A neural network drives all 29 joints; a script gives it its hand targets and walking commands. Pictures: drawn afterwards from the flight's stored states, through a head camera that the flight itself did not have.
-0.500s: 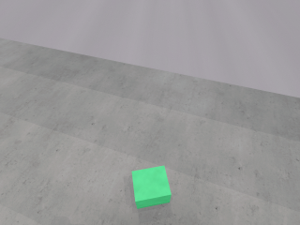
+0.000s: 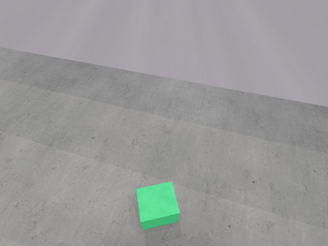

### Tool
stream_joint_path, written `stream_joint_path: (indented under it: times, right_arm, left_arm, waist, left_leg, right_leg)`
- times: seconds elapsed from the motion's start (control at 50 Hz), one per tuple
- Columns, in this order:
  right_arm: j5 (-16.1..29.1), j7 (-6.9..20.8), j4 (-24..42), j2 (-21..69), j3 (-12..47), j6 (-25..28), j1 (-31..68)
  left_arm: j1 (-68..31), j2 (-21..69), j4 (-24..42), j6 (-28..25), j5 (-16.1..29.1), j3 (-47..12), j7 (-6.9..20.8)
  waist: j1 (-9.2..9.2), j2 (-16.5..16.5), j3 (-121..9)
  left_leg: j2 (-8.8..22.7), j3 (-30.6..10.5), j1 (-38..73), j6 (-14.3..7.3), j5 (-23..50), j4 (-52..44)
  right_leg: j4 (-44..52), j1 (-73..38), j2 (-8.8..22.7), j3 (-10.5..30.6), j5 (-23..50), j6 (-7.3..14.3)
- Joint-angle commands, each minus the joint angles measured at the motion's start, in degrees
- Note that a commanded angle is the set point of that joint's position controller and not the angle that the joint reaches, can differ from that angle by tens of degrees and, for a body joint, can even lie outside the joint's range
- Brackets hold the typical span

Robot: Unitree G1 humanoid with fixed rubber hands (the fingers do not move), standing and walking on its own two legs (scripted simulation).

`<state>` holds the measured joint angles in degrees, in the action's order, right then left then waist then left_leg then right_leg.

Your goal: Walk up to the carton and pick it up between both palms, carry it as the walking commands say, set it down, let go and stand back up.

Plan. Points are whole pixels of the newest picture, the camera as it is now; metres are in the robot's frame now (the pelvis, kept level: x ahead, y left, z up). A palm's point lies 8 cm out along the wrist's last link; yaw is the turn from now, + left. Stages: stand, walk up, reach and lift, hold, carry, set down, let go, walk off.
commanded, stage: walk up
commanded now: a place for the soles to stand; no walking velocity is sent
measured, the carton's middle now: (157, 205) +0.44 +0.05 -0.68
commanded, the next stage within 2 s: reach and lift in 0.82 s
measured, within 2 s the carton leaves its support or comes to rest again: neither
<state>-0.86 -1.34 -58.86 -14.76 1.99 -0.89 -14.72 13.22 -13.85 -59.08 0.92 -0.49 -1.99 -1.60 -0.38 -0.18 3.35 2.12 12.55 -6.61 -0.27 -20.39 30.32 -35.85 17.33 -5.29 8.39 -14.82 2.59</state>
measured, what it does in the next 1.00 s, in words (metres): stands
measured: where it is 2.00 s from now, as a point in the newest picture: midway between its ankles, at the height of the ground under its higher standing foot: outside the picture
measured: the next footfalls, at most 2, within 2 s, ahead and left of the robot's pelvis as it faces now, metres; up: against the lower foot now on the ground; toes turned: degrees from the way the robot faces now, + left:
none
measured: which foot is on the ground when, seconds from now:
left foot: down 0.00-1.00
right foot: down 0.00-1.00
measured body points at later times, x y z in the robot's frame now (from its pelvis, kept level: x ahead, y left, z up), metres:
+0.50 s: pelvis +0.00 -0.02 +0.00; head +0.00 -0.03 +0.45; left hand +0.03 +0.24 -0.14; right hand +0.00 -0.27 -0.16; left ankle -0.04 +0.11 -0.73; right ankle +0.05 -0.09 -0.73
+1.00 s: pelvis -0.02 +0.00 -0.02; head +0.04 -0.02 +0.42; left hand +0.12 +0.24 -0.14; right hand +0.13 -0.25 -0.17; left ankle -0.04 +0.11 -0.73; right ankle +0.05 -0.09 -0.73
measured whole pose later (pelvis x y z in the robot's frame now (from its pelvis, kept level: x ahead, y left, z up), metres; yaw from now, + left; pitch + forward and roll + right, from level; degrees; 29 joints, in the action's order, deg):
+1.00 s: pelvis -0.02 +0.00 -0.02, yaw +6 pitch +3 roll +0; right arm 2.5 -0.7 -39.6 -15.8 -2.0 -23.2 -4.2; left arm 0.3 -11.8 -40.1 21.4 -0.4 -1.2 2.1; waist -2.2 -3.2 4.5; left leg 1.6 4.1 -24.6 -0.8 -24.5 46.4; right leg -44.7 30.3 -2.4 -0.6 -16.6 2.5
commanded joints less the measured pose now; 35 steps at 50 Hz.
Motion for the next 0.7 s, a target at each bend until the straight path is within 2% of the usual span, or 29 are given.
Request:
stream_joint_path:
  times: [0.0, 0.02, 0.04, 0.06, 0.08, 0.1, 0.12, 0.16, 0.2, 0.22, 0.24, 0.26, 0.28, 0.32, 0.34, 0.36, 0.38, 0.42, 0.44, 0.46, 0.48, 0.5, 0.52, 0.54, 0.6, 0.62, 0.66, 0.68]
  right_arm:
    - [0.5, 0.0, 2.3, -5.5, -1.1, 0.3, -4.7]
    - [0.3, 0.2, 2.0, -5.6, -1.1, 0.3, -4.9]
    - [0.2, 0.1, 1.8, -6.3, -1.6, 0.4, -4.3]
    - [0.2, 0.0, 1.6, -5.8, -1.1, 0.7, -4.9]
    - [0.2, -0.1, 1.7, -6.6, -1.3, 0.9, -4.5]
    - [0.3, -0.2, 0.9, -6.8, -1.4, 1.2, -4.5]
    - [0.3, -0.3, 1.1, -6.4, -1.3, 1.5, -5.0]
    - [0.2, -0.4, 0.3, -5.9, -1.2, 1.8, -5.1]
    - [0.2, -0.5, -0.1, -7.4, -1.6, 1.8, -5.3]
    - [0.0, -0.6, -0.2, -6.7, -1.3, 1.8, -5.8]
    - [0.2, -0.8, -0.8, -6.8, -1.5, 1.7, -5.8]
    - [0.0, -0.8, -0.4, -7.0, -1.3, 1.5, -4.5]
    - [0.1, -0.9, -0.7, -7.0, -1.4, 1.5, -5.4]
    - [0.0, -1.0, -0.8, -7.3, -1.4, 1.5, -4.7]
    - [-0.4, -0.9, -0.3, -8.0, -1.5, 1.4, -4.2]
    - [0.0, -0.8, -0.3, -7.6, -1.5, 1.3, -4.3]
    - [-0.4, -0.7, -0.3, -8.1, -1.5, 1.1, -3.6]
    - [0.1, -0.5, -0.3, -6.3, -1.3, 0.8, -5.0]
    - [-0.1, -0.4, -0.3, -5.9, -1.3, 0.7, -5.3]
    - [0.4, -0.4, -0.7, -5.5, -1.2, 0.8, -6.8]
    - [0.7, -0.4, -1.4, -4.4, -0.6, 0.9, -7.8]
    - [0.2, -0.3, -1.3, -5.3, -0.9, 0.9, -7.1]
    - [0.0, -0.3, -1.4, -5.2, -1.0, 1.0, -7.1]
    - [0.2, -0.4, -1.6, -5.5, -1.2, 1.2, -7.5]
    - [0.2, -0.7, -2.1, -5.8, -1.2, 1.4, -7.5]
    - [0.2, -0.7, -2.5, -5.5, -1.2, 1.4, -7.8]
    - [0.1, -0.9, -2.5, -5.9, -1.1, 1.5, -8.3]
    - [0.1, -0.7, -2.2, -6.5, -1.3, 1.5, -8.1]
  left_arm:
    - [1.0, -8.8, 2.8, -0.3, 0.3, 1.4, -0.5]
    - [0.8, -8.8, 2.9, -0.4, 0.5, 1.4, -0.5]
    - [1.5, -8.7, 2.5, -0.4, 0.5, 1.4, -0.5]
    - [1.1, -8.8, 2.7, -0.4, 0.3, 1.4, -0.5]
    - [1.3, -8.2, 2.7, -0.6, 0.6, 1.6, -0.5]
    - [1.3, -9.1, 2.9, -0.7, 0.6, 1.4, -0.4]
    - [0.5, -8.9, 3.2, -0.8, 0.7, 1.6, -0.4]
    - [1.4, -8.2, 2.4, -1.0, 0.8, 1.5, -0.1]
    - [1.3, -7.9, 2.7, -1.1, 0.8, 1.6, -0.1]
    - [0.2, -7.3, 2.4, -1.1, 0.8, 1.7, 0.1]
    - [0.9, -7.6, 2.1, -1.0, 0.5, 1.9, 0.2]
    - [0.9, -7.5, 2.0, -1.0, 0.5, 1.9, 0.1]
    - [0.9, -7.9, 2.1, -0.9, 0.3, 2.0, 0.2]
    - [1.6, -6.9, 2.2, -1.1, -0.1, 2.0, 0.3]
    - [1.5, -7.0, 2.0, -1.1, 0.0, 1.8, 0.3]
    - [1.0, -7.4, 1.7, -1.2, 0.0, 1.9, 0.4]
    - [1.4, -7.4, 1.8, -1.3, 0.0, 1.8, 0.2]
    - [1.1, -7.9, 1.6, -1.2, 0.4, 1.9, 0.2]
    - [1.7, -8.7, 1.4, -1.0, 0.5, 1.9, 0.1]
    - [2.4, -8.9, 1.3, -0.9, 0.6, 1.9, -0.1]
    - [1.8, -8.4, 1.9, -0.9, 0.7, 1.8, -0.1]
    - [2.3, -8.6, 1.9, -0.8, 0.8, 1.8, -0.2]
    - [1.4, -8.5, 1.9, -0.8, 1.0, 1.9, -0.3]
    - [1.1, -8.6, 2.2, -0.8, 1.0, 2.2, -0.3]
    - [2.2, -7.9, 1.6, -0.8, 1.2, 2.0, -0.4]
    - [2.0, -7.8, 1.7, -0.8, 1.1, 1.8, -0.4]
    - [2.3, -7.2, 1.4, -0.8, 1.1, 1.8, 0.0]
    - [2.1, -6.9, 0.9, -0.9, 1.2, 1.9, 0.0]
  waist:
    - [-0.96, 4.4, 1.4]
    - [-0.78, 3.3, 2.3]
    - [-0.64, 4.3, 1.1]
    - [-1.19, 5.2, -0.7]
    - [-0.46, 4.2, -1.4]
    - [-0.52, 4.3, -1.2]
    - [-0.83, 4.6, -1.4]
    - [-0.52, 1.6, -2.2]
    - [0.19, 0.7, -1.5]
    - [-0.08, 0.8, -0.5]
    - [0.26, 0.7, -0.7]
    - [0.76, -0.2, 1.8]
    - [0.30, -1.2, 1.8]
    - [0.52, -2.0, 1.0]
    - [0.91, -1.6, 0.3]
    - [1.01, 0.6, 1.4]
    - [0.92, 0.8, 1.2]
    - [0.48, 2.1, 2.0]
    - [0.09, 4.0, 1.5]
    - [-0.25, 4.9, 0.6]
    - [-0.57, 3.9, 0.5]
    - [-0.38, 4.5, 0.3]
    - [-1.06, 4.6, -0.8]
    - [-0.93, 5.3, -1.0]
    - [-0.13, 1.7, -1.0]
    - [-0.77, 2.0, -0.3]
    - [-0.08, 2.7, 0.1]
    - [-0.22, 1.3, 0.0]
  left_leg:
    - [3.8, -7.3, 2.8, -3.4, -0.9, -5.4]
    - [3.9, -7.8, 2.1, -3.0, -0.7, -5.8]
    - [3.7, -7.1, 3.6, -3.2, -0.9, -5.1]
    - [4.4, -7.5, 4.7, -3.2, -0.1, -5.7]
    - [4.7, -8.3, 3.7, -3.3, -0.6, -7.1]
    - [4.7, -8.4, 2.8, -3.7, 0.7, -7.2]
    - [5.1, -8.5, 3.3, -3.5, 1.2, -7.3]
    - [6.0, -8.7, 3.3, -4.0, 2.2, -8.0]
    - [7.0, -9.2, 2.6, -4.5, 2.0, -8.9]
    - [8.0, -9.7, 1.7, -4.6, 2.0, -9.4]
    - [8.9, -10.0, 1.9, -5.8, 0.6, -10.4]
    - [9.9, -10.0, 0.8, -6.0, -0.2, -10.8]
    - [10.9, -11.2, -1.0, -6.9, -1.7, -12.2]
    - [11.8, -10.6, 0.3, -7.4, 0.6, -11.9]
    - [11.7, -10.5, -0.7, -7.2, 1.0, -11.3]
    - [10.6, -8.8, -0.3, -6.8, 2.0, -10.1]
    - [8.9, -7.2, -0.6, -5.5, 2.3, -8.9]
    - [6.0, -6.4, -1.0, -4.1, 0.4, -6.9]
    - [4.9, -5.8, 0.2, -3.6, -0.1, -5.4]
    - [4.1, -7.0, 1.8, -3.0, 0.7, -5.5]
    - [4.0, -7.2, 2.3, -2.6, 0.3, -6.3]
    - [4.1, -7.3, 2.6, -3.0, 0.8, -5.7]
    - [4.1, -7.6, 2.8, -2.9, 0.7, -5.7]
    - [4.0, -7.4, 2.6, -2.7, 0.4, -5.3]
    - [4.9, -8.2, 1.8, -3.0, 1.0, -7.8]
    - [5.9, -8.7, 1.8, -3.6, 1.1, -8.7]
    - [5.9, -8.3, 2.9, -3.6, 1.3, -8.2]
    - [6.5, -9.3, 2.3, -3.9, 0.6, -8.5]
  right_leg:
    - [15.4, 7.5, 8.7, 13.3, 5.1, 1.8]
    - [16.1, 7.6, 8.3, 13.5, 4.2, 1.6]
    - [16.8, 7.9, 8.2, 13.4, 3.1, 0.8]
    - [15.7, 7.1, 7.9, 12.1, 4.9, 0.8]
    - [15.3, 5.8, 7.2, 10.8, 4.8, 0.0]
    - [16.0, 4.6, 7.9, 11.2, 5.2, -0.7]
    - [15.1, 4.3, 7.8, 10.4, 7.5, -0.2]
    - [13.1, 3.8, 7.4, 9.0, 10.2, 0.2]
    - [11.5, 4.0, 6.2, 7.1, 8.3, -0.4]
    - [10.2, 4.2, 5.5, 5.3, 8.5, -0.1]
    - [9.6, 5.6, 5.2, 4.9, 6.4, -0.6]
    - [9.7, 6.4, 5.1, 4.7, 6.2, -0.9]
    - [8.5, 5.4, 5.2, 3.6, 5.7, -1.0]
    - [7.0, 5.7, 5.3, 3.3, 7.0, -0.6]
    - [6.9, 3.7, 5.5, 3.2, 7.2, -1.2]
    - [8.3, 4.5, 5.6, 3.9, 9.2, -0.4]
    - [9.9, 3.8, 6.0, 5.1, 10.0, -0.4]
    - [13.2, 4.2, 6.9, 8.6, 8.6, 0.1]
    - [15.5, 4.9, 7.7, 10.8, 6.3, 0.3]
    - [16.9, 5.5, 8.4, 12.7, 5.4, 0.7]
    - [16.9, 5.7, 7.7, 12.2, 4.8, 0.8]
    - [17.9, 6.1, 7.8, 12.1, 5.1, -0.4]
    - [17.6, 5.2, 8.1, 12.0, 4.5, -0.2]
    - [17.7, 5.0, 7.6, 11.6, 4.4, -0.6]
    - [16.9, 3.4, 6.8, 9.5, 3.9, -1.8]
    - [15.6, 3.8, 6.8, 8.8, 4.2, -1.3]
    - [15.9, 5.7, 6.2, 8.4, 2.7, -1.9]
    - [14.9, 5.6, 5.8, 7.6, 3.0, -2.0]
